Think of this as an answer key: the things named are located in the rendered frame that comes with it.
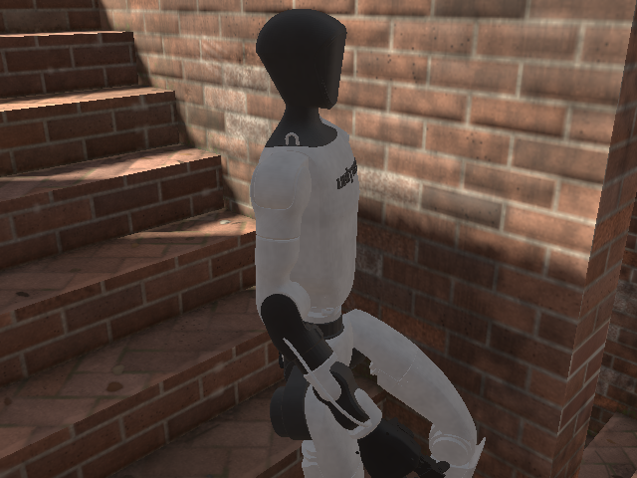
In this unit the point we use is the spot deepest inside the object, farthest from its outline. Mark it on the stairs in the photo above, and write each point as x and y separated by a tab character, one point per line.
130	341
612	453

